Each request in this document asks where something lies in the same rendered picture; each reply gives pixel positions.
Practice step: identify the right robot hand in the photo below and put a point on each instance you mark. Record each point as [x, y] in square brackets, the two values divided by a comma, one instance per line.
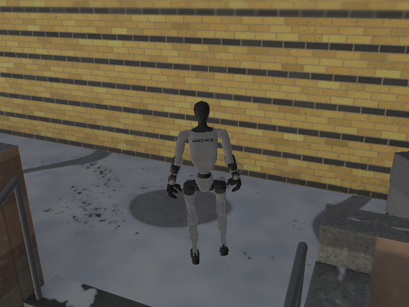
[238, 183]

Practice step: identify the robot left upper arm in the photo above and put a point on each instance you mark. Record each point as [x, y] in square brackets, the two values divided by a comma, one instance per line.
[180, 146]

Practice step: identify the robot right forearm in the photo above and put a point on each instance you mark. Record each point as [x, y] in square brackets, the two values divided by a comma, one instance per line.
[233, 169]

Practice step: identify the robot left forearm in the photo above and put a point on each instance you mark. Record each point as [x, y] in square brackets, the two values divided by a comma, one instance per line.
[173, 173]

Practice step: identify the left robot hand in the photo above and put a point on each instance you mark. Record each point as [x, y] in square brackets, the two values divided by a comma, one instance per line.
[170, 189]

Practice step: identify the robot right foot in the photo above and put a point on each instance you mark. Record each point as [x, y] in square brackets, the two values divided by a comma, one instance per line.
[223, 250]

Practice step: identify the robot right upper arm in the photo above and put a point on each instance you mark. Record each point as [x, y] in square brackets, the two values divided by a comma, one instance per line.
[226, 145]

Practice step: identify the robot torso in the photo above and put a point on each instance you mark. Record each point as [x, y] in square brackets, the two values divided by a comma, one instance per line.
[203, 154]

